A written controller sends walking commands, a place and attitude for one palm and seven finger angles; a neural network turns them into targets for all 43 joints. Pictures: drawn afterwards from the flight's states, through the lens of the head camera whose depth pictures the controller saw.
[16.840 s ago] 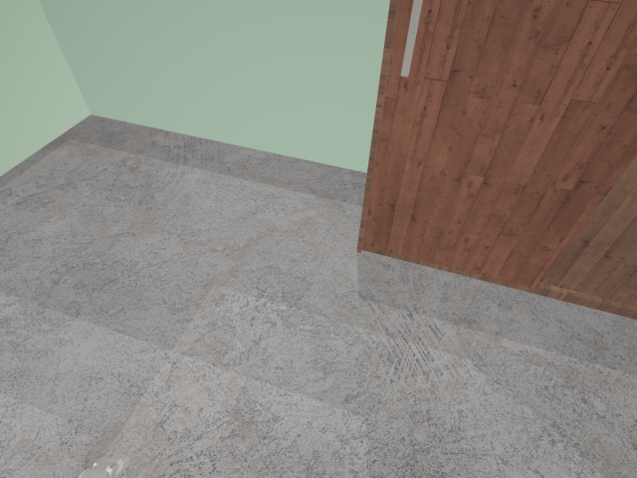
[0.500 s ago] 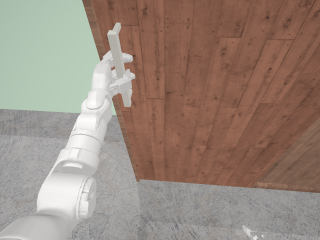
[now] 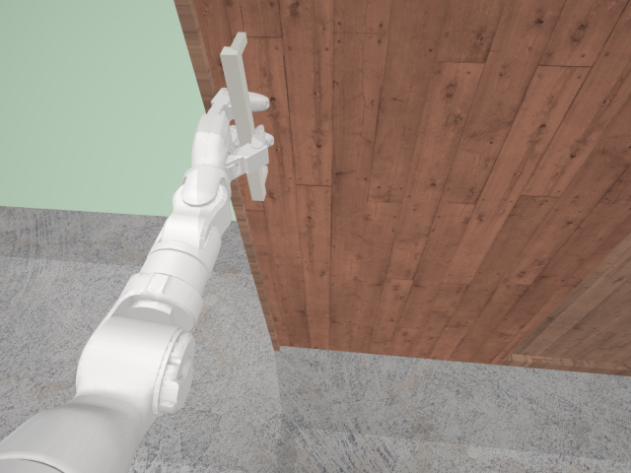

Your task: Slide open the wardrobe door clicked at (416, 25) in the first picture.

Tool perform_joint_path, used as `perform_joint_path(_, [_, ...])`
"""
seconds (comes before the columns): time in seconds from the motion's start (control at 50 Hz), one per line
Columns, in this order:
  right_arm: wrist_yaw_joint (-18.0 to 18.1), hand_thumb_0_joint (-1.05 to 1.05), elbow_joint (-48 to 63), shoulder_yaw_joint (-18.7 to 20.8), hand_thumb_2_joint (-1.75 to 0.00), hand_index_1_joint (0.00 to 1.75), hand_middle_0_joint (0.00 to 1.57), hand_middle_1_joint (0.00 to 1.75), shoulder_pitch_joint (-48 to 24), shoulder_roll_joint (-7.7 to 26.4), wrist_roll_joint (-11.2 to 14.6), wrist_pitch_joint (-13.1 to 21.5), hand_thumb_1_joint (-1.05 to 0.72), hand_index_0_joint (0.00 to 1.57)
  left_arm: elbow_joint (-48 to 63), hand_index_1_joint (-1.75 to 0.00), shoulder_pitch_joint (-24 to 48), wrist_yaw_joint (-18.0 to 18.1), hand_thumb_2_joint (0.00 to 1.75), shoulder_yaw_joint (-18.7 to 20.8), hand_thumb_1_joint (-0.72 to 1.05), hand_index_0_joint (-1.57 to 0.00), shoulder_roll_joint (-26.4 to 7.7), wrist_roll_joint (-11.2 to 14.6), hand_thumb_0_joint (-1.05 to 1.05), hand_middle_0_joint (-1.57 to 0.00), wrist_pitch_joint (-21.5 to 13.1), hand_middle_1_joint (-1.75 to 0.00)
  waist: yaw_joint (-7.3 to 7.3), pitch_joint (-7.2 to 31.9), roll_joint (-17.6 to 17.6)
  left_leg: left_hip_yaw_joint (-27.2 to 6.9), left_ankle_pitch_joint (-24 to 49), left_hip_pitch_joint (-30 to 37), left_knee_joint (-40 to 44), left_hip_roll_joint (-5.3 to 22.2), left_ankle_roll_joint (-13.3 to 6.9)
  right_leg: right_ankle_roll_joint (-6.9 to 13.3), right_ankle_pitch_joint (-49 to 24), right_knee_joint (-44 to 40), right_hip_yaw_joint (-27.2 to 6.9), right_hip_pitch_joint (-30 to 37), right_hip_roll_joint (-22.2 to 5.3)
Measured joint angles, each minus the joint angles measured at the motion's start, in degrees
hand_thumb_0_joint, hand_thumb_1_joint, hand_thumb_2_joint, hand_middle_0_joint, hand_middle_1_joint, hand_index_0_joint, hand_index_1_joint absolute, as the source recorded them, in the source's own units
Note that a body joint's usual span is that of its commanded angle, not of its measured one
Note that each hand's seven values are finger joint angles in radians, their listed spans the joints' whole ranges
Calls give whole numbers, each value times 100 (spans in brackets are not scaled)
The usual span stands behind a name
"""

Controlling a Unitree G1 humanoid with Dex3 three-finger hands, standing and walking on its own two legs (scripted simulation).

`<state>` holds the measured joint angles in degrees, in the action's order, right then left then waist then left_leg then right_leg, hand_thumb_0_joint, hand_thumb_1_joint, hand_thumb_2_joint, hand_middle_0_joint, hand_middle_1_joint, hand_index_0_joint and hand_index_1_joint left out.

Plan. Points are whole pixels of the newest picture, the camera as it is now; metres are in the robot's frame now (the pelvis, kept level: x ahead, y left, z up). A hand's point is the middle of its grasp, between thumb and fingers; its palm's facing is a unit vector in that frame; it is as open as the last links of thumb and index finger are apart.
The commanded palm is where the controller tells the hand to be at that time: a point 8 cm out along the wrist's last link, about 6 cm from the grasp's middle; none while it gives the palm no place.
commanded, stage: tug the door sideways, standing still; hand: left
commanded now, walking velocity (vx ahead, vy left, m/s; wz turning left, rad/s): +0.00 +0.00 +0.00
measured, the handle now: (250, 126) +0.53 +0.11 +0.15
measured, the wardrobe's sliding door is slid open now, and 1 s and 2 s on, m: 0.00 0.05 0.32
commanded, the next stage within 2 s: step sideways, sliding the door along in 0.06 s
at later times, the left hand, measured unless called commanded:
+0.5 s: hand (266, 152) +0.47 +0.08 +0.15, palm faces +0.12 -0.98 -0.15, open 6.0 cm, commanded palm +0.45 +0.07 +0.16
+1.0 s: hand (306, 149) +0.48 +0.03 +0.15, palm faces +0.38 -0.92 -0.12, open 6.4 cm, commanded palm +0.44 +0.00 +0.16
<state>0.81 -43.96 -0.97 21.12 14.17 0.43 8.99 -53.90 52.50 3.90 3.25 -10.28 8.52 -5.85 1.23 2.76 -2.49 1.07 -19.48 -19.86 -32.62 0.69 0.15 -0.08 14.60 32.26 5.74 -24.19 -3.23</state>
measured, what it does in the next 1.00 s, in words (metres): steps to the right: left foot, then right foot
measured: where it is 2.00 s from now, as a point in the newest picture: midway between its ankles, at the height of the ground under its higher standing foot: outside the picture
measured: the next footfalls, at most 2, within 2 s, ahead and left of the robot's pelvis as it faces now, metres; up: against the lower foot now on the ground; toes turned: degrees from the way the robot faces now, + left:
left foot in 0.70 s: +0.05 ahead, +0.06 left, +0.00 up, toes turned +13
right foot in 0.96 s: +0.19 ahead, -0.30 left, +0.00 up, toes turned +2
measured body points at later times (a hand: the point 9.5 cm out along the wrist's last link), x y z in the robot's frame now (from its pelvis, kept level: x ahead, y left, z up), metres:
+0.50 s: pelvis +0.02 -0.05 -0.01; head +0.08 -0.08 +0.44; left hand +0.46 +0.13 +0.16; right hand +0.12 -0.27 -0.15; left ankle -0.04 +0.12 -0.73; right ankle +0.05 -0.14 -0.72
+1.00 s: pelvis +0.10 -0.20 -0.02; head +0.20 -0.20 +0.42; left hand +0.46 +0.08 +0.16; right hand +0.34 -0.35 -0.13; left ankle +0.02 +0.02 -0.71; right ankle +0.15 -0.30 -0.73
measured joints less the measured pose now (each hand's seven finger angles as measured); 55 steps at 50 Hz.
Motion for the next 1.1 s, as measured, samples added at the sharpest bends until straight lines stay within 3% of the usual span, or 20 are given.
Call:
perform_joint_path(0.18, [-14, 1, 97, -6, -90, 29, 20, 30, -192, 28, 9, 89, -91, 20, 0, -140, 22, -61, 83, -31, 80, -23, 14, 19, 1, -32, -47, -138, -59, 5, -6, -32, -18, -50, -38, 4, 16, 16, 44, 62, 27, -49, 0])
perform_joint_path(0.28, [274, 1, 253, 0, -90, 30, 20, 30, -504, 9, 111, -180, -91, 20, 316, -140, -142, -51, 83, -36, 76, -24, -231, -265, -2, -36, -186, -137, -4, -360, -51, 28, -98, 162, -119, 71, 15, 25, 76, 116, -29, 136, 68])
perform_joint_path(0.44, [382, 1, 333, 1, -90, 29, 20, 30, -581, -259, 106, -446, -91, 20, 990, -140, -522, 138, 85, -59, 76, -22, -385, -101, -2, -42, -139, -138, -162, -859, -134, -36, -370, 680, -284, 327, 212, 160, 1128, 1672, -322, -28, 434])
perform_joint_path(0.48, [330, 1, 349, -44, -90, 29, 20, 30, -540, -297, 121, -512, -91, 20, 1125, -140, -574, 206, 86, -59, 77, -21, -370, -76, -2, -43, -92, -139, -250, -973, -210, -138, -422, 809, -305, 443, 329, 202, 886, 1328, -259, 104, 474])
perform_joint_path(0.52, [305, 1, 415, -57, -90, 29, 20, 30, -495, -324, 174, -563, -91, 20, 1272, -140, -594, 266, 86, -67, 78, -19, -372, -74, -2, -43, 5, -139, -317, -1058, -203, -203, -536, 823, -559, 509, 418, 260, 59, 598, -211, 423, 431])
perform_joint_path(0.56, [304, 1, 369, -51, -90, 30, 20, 30, -633, -256, 230, -640, -92, 21, 1456, -140, -624, 324, 86, -6, 78, -17, -334, -115, -2, -44, 120, -139, -224, -1183, -296, -274, -591, 537, -1273, 594, 315, 384, 187, 626, 41, 568, 464])
perform_joint_path(0.62, [373, 1, 287, 52, -90, 30, 20, 30, -906, -98, 247, -658, -92, 21, 1745, -140, -668, 380, 87, -14, 79, -14, -186, -158, -2, -42, 214, -138, -235, -1298, -239, -249, -1154, 44, -2194, 272, 183, 509, 409, 466, 240, 691, 359])
perform_joint_path(0.66, [415, 1, 340, 100, -90, 29, 20, 30, -1091, -1, 224, -582, -92, 20, 2108, -140, -747, 400, 87, -62, 78, -14, -139, -193, -2, -42, 262, -138, -312, -1414, -104, 12, -1077, 16, -1802, 157, 138, 523, 317, 288, 255, 726, 288])
perform_joint_path(0.68, [432, 1, 404, 111, -90, 29, 20, 30, -1177, 50, 204, -530, -91, 20, 2292, -140, -788, 421, 87, -92, 78, -14, -129, -216, -2, -42, 243, -138, -330, -1466, -55, 170, -632, 107, -1247, 180, 129, 525, 260, 306, 276, 677, 273])
perform_joint_path(0.7, [439, 1, 504, 126, -90, 29, 20, 30, -1236, 112, 179, -485, -91, 20, 2464, -140, -823, 440, 87, -127, 78, -14, -118, -217, -1, -42, 205, -138, -339, -1489, -66, 293, 424, 249, -587, 293, 73, 476, 222, 491, 293, 546, 306])
perform_joint_path(0.72, [421, 1, 614, 177, -90, 29, 20, 30, -1286, 160, 151, -448, -91, 20, 2632, -140, -843, 440, 87, -165, 78, -14, -115, -197, -1, -42, 177, -138, -354, -1508, -99, 300, 744, 336, -296, 390, 111, 326, 299, 934, 206, 328, 377])
perform_joint_path(0.76, [280, 1, 741, 295, -90, 29, 20, 30, -1442, 138, 145, -441, -91, 20, 2917, -140, -862, 372, 87, -192, 78, -14, -123, -184, 0, -43, 136, -139, -487, -1669, -19, 321, 261, 440, -286, 478, 257, 200, 993, 2006, -269, -59, 473])
perform_joint_path(0.8, [143, 1, 863, 327, -90, 29, 20, 30, -1550, 95, 146, -465, -91, 20, 3179, -140, -970, 343, 87, -153, 79, -14, -75, -242, 0, -43, 126, -139, -643, -1753, -23, 321, -36, 539, -267, 642, 401, 117, 1289, 2443, -581, -257, 498])
perform_joint_path(0.86, [-2, 1, 1063, 278, -90, 29, 19, 30, -1621, -50, 143, -434, -91, 20, 3592, -140, -1275, 344, 87, -52, 78, -14, -75, -289, 0, -44, 124, -139, -809, -1798, -116, 283, -104, 716, -203, 983, 624, 26, 1090, 2137, -645, -273, 357])
perform_joint_path(0.94, [-90, 1, 1275, 113, -90, 29, 20, 30, -1582, -338, 160, -344, -91, 20, 4030, -140, -1702, 362, 87, 151, 76, -15, -221, -283, 0, -44, 160, -140, -958, -1820, -133, 290, -213, 958, -412, 1399, 849, -50, 147, 808, -462, 199, 205])
perform_joint_path(0.96, [-102, 1, 1285, 68, -90, 29, 20, 30, -1577, -373, 185, -308, -91, 20, 4102, -140, -1790, 374, 87, 222, 75, -14, -239, -285, 0, -45, 173, -140, -940, -1840, -181, 256, -237, 941, -627, 1518, 839, -29, -171, 619, -351, 359, 236])
perform_joint_path(0.98, [-96, 1, 1250, 40, -90, 29, 20, 30, -1616, -357, 205, -286, -91, 20, 4162, -140, -1887, 407, 87, 301, 75, -14, -214, -306, -1, -45, 165, -140, -850, -1879, -309, 150, -74, 823, -916, 1641, 693, 33, -89, 650, -184, 469, 305])
perform_joint_path(1.0, [-61, 1, 1188, 26, -90, 29, 20, 30, -1667, -322, 204, -278, -91, 20, 4241, -140, -2009, 443, 87, 363, 75, -13, -180, -326, -1, -45, 170, -140, -757, -1871, -362, 4, -188, 624, -1297, 1548, 533, 98, 87, 694, -74, 502, 293])
perform_joint_path(1.06, [107, 1, 1049, 86, -90, 30, 20, 30, -1797, -175, 207, -247, -91, 21, 4690, -140, -2447, 516, 86, 451, 75, -12, -70, -327, -2, -45, 303, -140, -668, -1751, -244, -99, -1264, 23, -2429, 695, 337, 207, 263, 610, -88, 387, 83])
perform_joint_path(1.1, [185, 1, 1013, 138, -90, 29, 20, 30, -1848, -37, 203, -142, -91, 20, 5083, -140, -2708, 619, 86, 419, 76, -11, 74, -304, -1, -45, 372, -140, -617, -1746, -205, 49, -1457, -123, -2250, 270, 259, 231, 35, 431, -168, 331, 32])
